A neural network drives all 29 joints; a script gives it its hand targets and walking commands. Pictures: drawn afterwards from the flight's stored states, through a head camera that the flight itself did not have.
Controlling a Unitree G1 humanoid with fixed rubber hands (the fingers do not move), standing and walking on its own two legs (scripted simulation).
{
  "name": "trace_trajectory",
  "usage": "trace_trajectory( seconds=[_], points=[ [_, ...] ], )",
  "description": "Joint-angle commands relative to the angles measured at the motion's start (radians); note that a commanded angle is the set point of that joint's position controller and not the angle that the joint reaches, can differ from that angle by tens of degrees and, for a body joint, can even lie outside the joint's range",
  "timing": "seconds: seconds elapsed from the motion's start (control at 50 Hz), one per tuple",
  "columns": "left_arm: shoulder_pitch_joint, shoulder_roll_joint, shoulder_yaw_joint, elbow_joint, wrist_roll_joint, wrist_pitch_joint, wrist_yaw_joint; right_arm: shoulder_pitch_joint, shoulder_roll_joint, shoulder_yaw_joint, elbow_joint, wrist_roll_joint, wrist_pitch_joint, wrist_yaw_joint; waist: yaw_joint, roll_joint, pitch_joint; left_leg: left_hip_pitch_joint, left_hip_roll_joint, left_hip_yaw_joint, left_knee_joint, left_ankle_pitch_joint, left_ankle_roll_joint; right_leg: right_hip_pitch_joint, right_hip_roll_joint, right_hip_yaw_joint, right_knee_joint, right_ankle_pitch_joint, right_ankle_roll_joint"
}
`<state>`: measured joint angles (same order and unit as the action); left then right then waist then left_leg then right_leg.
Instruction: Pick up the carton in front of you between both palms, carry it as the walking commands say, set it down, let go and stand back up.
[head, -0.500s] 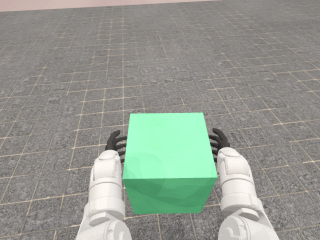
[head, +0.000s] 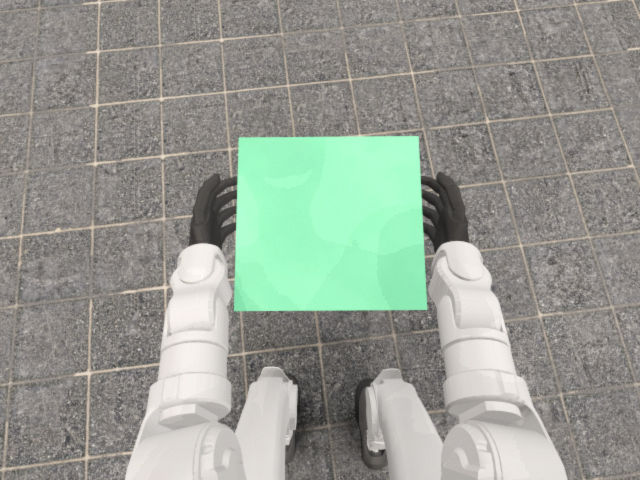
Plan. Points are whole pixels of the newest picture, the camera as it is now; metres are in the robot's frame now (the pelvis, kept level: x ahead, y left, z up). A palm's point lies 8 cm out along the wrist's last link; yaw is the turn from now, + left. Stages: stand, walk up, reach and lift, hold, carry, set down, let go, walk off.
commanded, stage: set down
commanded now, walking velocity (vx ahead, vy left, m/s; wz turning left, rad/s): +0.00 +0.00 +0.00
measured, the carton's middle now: (327, 239) +0.43 +0.01 -0.15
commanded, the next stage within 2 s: none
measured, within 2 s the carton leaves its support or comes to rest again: rests again in 1.50 s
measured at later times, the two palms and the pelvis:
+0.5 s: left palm (230, 236) +0.45 +0.17 -0.22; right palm (411, 235) +0.45 -0.13 -0.22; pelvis -0.03 +0.01 -0.13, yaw -1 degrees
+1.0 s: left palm (246, 236) +0.50 +0.18 -0.38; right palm (390, 236) +0.50 -0.12 -0.38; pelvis -0.04 +0.01 -0.24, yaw -1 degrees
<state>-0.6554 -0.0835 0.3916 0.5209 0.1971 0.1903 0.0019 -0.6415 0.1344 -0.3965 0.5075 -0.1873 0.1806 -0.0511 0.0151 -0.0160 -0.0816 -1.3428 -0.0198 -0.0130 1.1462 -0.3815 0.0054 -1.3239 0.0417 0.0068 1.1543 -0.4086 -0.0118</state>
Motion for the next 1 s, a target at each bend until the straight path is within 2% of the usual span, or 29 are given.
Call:
trace_trajectory(
  seconds=[0.0,0.08,0.2,0.46,0.7,0.98],
  points=[
    [-0.519,-0.889,-0.551,0.058,-0.061,0.024,-0.214,-0.541,0.89,0.563,0.054,0.059,0.022,0.202,0.01,0.006,-0.877,0.403,-0.123,-0.02,-0.001,0.335,-0.016,0.33,0.116,0.042,-0.028,0.327,0.039],
    [-0.568,-0.885,-0.48,0.123,-0.038,0.059,-0.227,-0.605,0.887,0.498,0.113,0.04,0.056,0.216,0.017,0.005,-0.832,0.29,-0.127,-0.014,0.053,0.276,-0.011,0.206,0.119,0.032,0.026,0.259,0.036],
    [-0.675,-0.859,-0.427,0.168,-0.034,0.061,-0.219,-0.717,0.857,0.443,0.153,0.04,0.058,0.209,0.015,0.006,-0.882,0.173,-0.135,-0.005,0.162,0.26,-0.013,0.068,0.128,0.014,0.139,0.239,0.036],
    [-0.948,-0.804,-0.468,0.146,-0.108,0.091,-0.187,-0.995,0.789,0.452,0.143,0.106,0.084,0.177,0.015,0.027,-1.076,0.042,-0.141,0.025,0.38,0.212,-0.03,-0.101,0.15,-0.034,0.375,0.172,0.04],
    [-1.117,-0.737,-0.426,0.196,-0.119,0.112,-0.192,-1.171,0.723,0.4,0.183,0.122,0.108,0.199,0.016,0.03,-1.03,-0.084,-0.13,0.03,0.537,0.171,-0.021,-0.292,0.14,-0.057,0.543,0.119,0.035],
    [-1.283,-0.618,-0.489,0.205,-0.217,0.079,-0.202,-1.344,0.616,0.465,0.189,0.222,0.07,0.186,0.026,0.029,-1.023,-0.14,-0.1,0.04,0.745,0.236,-0.02,-0.331,0.117,-0.065,0.746,0.173,0.031]
  ],
)
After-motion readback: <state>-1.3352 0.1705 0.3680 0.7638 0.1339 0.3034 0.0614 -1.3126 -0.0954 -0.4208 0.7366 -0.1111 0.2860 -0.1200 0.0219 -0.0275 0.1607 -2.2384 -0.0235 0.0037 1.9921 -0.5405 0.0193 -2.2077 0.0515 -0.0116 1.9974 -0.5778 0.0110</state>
